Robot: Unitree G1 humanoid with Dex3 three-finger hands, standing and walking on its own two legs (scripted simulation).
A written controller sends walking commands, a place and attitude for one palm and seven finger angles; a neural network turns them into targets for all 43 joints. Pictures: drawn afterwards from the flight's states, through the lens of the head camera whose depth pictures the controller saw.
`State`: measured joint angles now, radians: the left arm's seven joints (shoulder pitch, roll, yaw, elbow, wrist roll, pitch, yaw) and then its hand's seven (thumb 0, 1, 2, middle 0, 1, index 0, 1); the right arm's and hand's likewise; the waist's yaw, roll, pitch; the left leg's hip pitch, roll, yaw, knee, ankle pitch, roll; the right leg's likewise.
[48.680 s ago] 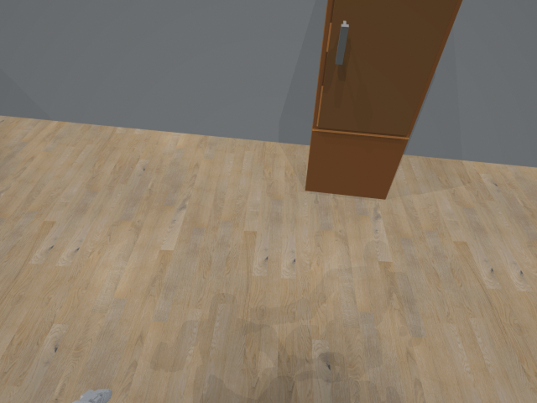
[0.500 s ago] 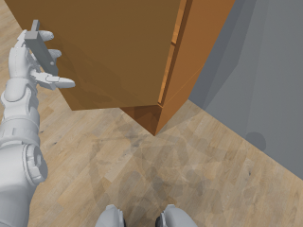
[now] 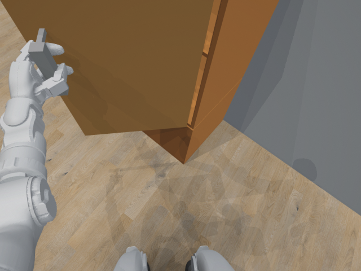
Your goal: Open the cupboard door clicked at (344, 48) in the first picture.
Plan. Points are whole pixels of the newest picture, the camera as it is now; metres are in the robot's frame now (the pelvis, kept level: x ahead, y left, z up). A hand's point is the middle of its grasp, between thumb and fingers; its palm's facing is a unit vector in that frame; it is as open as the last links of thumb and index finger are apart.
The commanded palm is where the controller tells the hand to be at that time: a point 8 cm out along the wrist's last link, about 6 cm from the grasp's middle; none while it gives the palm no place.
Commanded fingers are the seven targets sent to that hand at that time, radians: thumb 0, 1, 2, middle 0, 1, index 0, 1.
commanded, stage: close the thumb around the handle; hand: left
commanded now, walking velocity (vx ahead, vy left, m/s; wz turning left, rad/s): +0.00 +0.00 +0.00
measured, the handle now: (52, 63) +0.55 +0.24 +0.09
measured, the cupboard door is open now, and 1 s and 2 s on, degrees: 48 78 93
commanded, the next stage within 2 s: pull the door open along its arc in 0.08 s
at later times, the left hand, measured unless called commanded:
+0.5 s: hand (63, 95) +0.46 +0.21 +0.09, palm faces +0.06 -1.00 +0.00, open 6.0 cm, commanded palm +0.41 +0.25 +0.09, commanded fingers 0.00 0.90 0.90 -0.40 -1.35 -0.40 -1.35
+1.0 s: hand (102, 146) +0.35 +0.12 +0.09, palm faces +0.47 -0.88 +0.01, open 6.1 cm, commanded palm +0.29 +0.17 +0.09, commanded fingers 0.00 0.90 0.90 -0.40 -1.35 -0.40 -1.35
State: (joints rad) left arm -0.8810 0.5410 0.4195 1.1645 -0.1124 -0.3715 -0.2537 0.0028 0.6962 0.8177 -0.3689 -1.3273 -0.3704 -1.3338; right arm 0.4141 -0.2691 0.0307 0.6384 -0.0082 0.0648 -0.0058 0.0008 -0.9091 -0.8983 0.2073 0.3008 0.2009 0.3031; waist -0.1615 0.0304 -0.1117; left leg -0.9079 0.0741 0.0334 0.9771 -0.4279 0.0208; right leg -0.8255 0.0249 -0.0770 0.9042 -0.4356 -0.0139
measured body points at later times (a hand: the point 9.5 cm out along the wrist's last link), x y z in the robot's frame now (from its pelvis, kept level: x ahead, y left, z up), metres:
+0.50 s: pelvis +0.00 +0.00 +0.01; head +0.09 +0.01 +0.45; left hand +0.45 +0.26 +0.09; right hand +0.02 -0.26 -0.11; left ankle +0.01 +0.10 -0.68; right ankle -0.01 -0.12 -0.68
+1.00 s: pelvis +0.00 -0.02 +0.02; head +0.03 -0.03 +0.47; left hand +0.32 +0.17 +0.09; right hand +0.17 -0.23 -0.08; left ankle +0.01 +0.10 -0.68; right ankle -0.01 -0.12 -0.68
